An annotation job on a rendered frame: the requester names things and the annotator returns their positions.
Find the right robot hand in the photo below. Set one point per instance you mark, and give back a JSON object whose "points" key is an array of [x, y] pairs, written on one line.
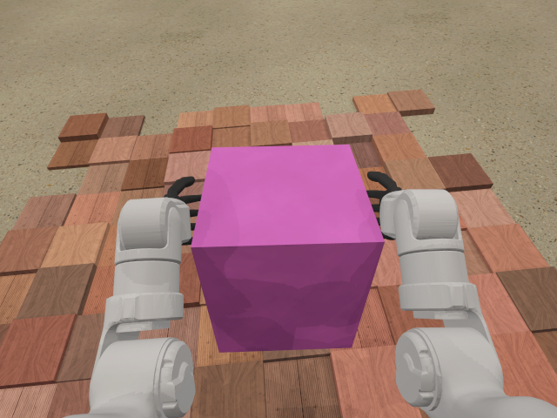
{"points": [[390, 186]]}

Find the robot left upper arm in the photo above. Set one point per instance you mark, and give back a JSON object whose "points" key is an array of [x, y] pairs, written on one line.
{"points": [[149, 378]]}

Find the carton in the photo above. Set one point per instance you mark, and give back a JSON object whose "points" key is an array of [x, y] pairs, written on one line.
{"points": [[286, 245]]}

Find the right robot forearm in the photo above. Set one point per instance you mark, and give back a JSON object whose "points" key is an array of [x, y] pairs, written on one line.
{"points": [[435, 285]]}

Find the left robot hand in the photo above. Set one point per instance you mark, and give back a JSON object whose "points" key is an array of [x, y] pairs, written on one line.
{"points": [[176, 189]]}

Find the robot right upper arm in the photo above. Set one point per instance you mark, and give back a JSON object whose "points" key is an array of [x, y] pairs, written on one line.
{"points": [[453, 372]]}

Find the left robot forearm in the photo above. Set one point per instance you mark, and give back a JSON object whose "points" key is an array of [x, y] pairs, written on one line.
{"points": [[150, 234]]}

